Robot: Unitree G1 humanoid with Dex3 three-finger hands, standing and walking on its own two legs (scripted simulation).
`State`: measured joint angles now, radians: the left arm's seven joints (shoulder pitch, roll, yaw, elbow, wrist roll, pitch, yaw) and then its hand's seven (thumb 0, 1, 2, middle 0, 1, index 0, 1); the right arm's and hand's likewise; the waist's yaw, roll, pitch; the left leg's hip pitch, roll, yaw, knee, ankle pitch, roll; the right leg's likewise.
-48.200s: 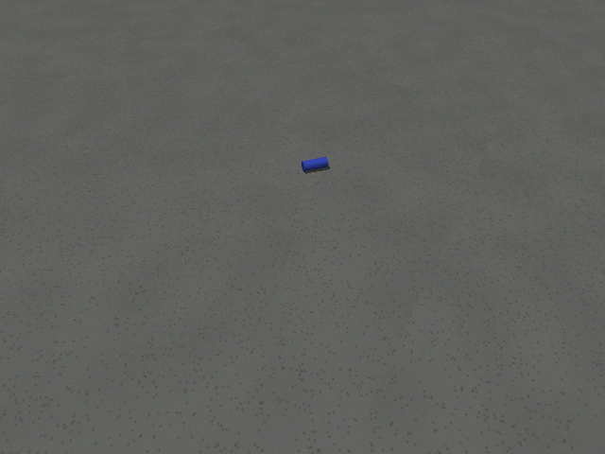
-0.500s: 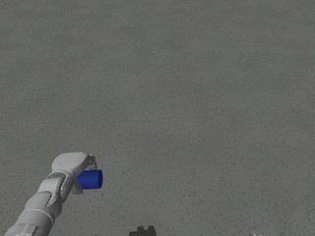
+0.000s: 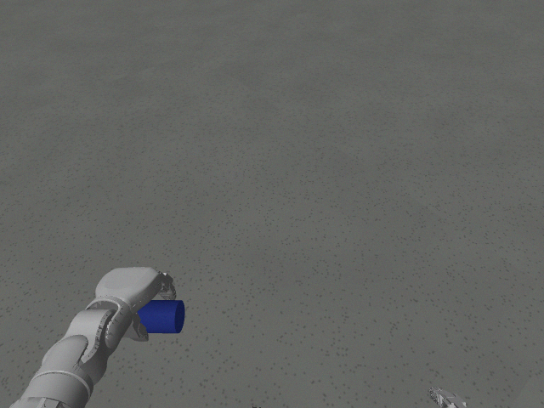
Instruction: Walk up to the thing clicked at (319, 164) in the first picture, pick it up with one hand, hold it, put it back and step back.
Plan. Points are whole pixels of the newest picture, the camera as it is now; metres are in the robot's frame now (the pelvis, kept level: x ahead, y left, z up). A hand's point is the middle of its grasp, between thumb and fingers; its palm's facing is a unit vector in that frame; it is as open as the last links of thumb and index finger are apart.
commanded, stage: hold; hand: left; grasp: from above
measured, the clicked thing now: (142, 316) +0.32 +0.23 -0.09
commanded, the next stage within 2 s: crouch in 1.40 s
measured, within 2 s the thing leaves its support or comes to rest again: neither
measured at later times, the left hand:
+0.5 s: hand (141, 324) +0.28 +0.21 -0.03, palm faces -0.47 -0.01 -0.88, open 8.2 cm
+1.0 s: hand (137, 322) +0.28 +0.21 -0.01, palm faces -0.46 -0.01 -0.89, open 8.2 cm
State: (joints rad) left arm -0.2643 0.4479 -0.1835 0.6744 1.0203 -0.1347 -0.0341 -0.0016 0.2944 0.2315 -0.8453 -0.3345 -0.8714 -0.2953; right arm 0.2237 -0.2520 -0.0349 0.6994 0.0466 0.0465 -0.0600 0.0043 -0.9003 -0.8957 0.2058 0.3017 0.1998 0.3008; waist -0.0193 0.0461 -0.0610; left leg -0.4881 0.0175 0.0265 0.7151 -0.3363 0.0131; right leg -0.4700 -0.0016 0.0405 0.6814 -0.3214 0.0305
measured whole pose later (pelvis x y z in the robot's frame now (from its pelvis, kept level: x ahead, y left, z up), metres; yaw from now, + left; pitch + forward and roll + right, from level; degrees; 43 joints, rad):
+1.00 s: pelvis -0.02 -0.01 +0.01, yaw +0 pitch +1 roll +0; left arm -0.22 0.45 -0.20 0.57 0.99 -0.12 -0.10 0.00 0.29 0.22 -0.84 -0.37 -0.87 -0.33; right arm 0.18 -0.25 -0.01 0.68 0.06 0.06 -0.09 0.01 -0.91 -0.90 0.20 0.30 0.20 0.30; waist 0.00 0.06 -0.01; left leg -0.33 0.02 0.04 0.55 -0.24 0.00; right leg -0.33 0.00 0.05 0.55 -0.24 0.02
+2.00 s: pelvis -0.02 +0.00 -0.05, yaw +1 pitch +16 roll -2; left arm -0.47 0.42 -0.18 1.00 1.21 -0.20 0.26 0.00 0.23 0.33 -0.83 -0.42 -0.85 -0.38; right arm 0.19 -0.27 -0.06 0.68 0.00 0.11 -0.02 0.00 -0.91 -0.90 0.21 0.30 0.20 0.30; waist -0.04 0.01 -0.11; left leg -0.88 0.02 -0.01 1.03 -0.43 0.01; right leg -0.85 0.01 0.01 0.99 -0.42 0.03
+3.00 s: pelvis -0.07 -0.01 -0.34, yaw -4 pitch +38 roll -7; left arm -0.97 0.68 0.06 1.38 1.32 -0.25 0.35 -0.01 0.24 0.29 -0.87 -0.33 -0.89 -0.29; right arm 0.18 -0.26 0.01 0.73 -0.13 -0.03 0.12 0.00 -0.92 -0.90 0.21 0.30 0.20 0.30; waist -0.24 0.01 -0.10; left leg -2.14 0.02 -0.10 2.16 -0.69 0.00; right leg -2.07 0.03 -0.05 2.09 -0.69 0.03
